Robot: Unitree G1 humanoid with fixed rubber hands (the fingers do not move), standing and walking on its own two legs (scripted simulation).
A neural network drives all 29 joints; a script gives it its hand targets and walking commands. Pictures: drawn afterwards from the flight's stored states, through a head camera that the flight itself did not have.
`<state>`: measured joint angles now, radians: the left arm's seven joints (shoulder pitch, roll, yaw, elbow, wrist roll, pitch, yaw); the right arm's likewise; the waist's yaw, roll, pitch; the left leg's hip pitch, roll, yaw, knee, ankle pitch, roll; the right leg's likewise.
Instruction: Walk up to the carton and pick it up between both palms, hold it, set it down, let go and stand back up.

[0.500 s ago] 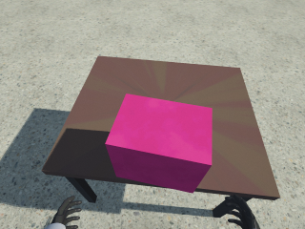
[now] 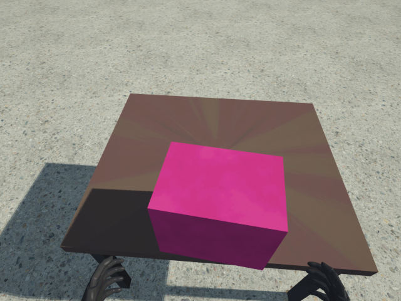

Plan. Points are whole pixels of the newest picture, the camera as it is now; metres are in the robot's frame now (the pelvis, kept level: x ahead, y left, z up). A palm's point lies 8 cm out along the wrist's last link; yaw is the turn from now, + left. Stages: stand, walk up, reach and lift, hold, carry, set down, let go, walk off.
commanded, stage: reach and lift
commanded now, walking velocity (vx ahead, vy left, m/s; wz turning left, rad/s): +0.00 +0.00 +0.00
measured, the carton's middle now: (217, 207) +0.38 +0.00 -0.09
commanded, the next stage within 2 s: none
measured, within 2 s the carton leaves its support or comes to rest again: neither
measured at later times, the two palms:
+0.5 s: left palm out of the picture +0.13 +0.25 -0.06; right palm out of the picture +0.14 -0.23 -0.07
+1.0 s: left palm (88, 263) +0.20 +0.25 -0.03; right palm (340, 283) +0.20 -0.24 -0.04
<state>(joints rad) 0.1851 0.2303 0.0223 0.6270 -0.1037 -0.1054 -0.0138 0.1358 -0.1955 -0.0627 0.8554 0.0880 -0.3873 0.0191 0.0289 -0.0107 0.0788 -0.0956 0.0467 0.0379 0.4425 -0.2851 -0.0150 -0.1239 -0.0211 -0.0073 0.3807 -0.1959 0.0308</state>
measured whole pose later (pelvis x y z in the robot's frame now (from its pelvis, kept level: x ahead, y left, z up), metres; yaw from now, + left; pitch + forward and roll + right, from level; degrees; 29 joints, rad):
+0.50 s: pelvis -0.02 +0.00 -0.01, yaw +1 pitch -5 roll -1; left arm 0.22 0.34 -0.10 0.69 -0.30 -0.46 -0.07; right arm 0.20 -0.16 -0.05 0.79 0.22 -0.52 0.00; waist 0.01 0.00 0.07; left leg -0.15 0.03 0.02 0.53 -0.30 -0.01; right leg -0.19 -0.02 0.01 0.50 -0.23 0.03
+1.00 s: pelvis -0.01 +0.00 -0.01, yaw +1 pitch -2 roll -1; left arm 0.09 0.39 -0.14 0.66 -0.38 -0.43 -0.07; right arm 0.10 -0.20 -0.01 0.68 0.29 -0.43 -0.04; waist -0.01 0.01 0.04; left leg -0.19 0.03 0.00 0.55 -0.32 -0.02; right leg -0.22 -0.02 0.02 0.51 -0.26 0.03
